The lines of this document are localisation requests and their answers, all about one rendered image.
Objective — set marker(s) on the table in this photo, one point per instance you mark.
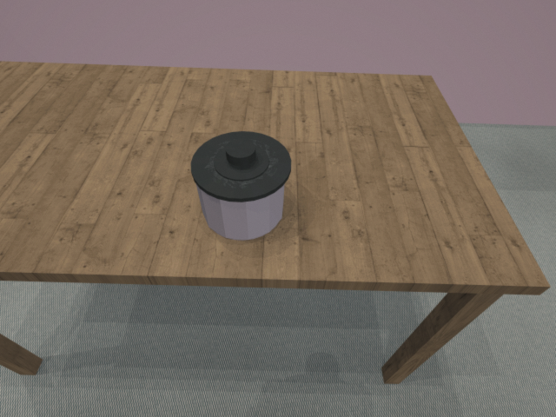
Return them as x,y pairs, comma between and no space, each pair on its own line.
385,191

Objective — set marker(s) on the lid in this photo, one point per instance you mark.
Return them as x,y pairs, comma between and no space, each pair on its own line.
214,175

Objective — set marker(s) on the pot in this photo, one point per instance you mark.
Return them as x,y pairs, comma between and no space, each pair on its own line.
242,220

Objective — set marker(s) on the knob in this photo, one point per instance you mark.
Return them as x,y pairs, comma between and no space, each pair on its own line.
240,152

